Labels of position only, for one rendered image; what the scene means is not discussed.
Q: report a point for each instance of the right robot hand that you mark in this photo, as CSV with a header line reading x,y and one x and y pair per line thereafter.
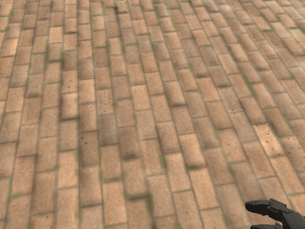
x,y
278,211

